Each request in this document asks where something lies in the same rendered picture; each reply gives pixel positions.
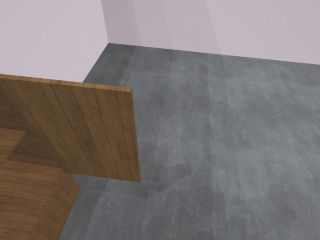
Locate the cupboard door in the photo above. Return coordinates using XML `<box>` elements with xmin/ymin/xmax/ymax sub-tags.
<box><xmin>0</xmin><ymin>74</ymin><xmax>141</xmax><ymax>183</ymax></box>

